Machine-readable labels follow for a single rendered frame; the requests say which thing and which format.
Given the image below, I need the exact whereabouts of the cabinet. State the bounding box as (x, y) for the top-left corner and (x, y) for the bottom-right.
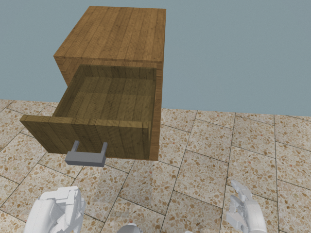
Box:
(53, 6), (166, 161)

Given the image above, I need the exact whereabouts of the handle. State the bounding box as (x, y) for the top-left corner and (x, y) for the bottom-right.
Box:
(65, 140), (108, 167)

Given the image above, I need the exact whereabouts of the drawer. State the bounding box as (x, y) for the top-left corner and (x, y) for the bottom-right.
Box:
(20, 64), (156, 160)

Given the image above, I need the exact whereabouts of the right robot hand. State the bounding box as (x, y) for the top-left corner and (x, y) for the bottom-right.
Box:
(226, 179), (267, 233)

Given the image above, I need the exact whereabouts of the left robot hand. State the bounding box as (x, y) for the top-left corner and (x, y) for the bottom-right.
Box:
(23, 186), (86, 233)

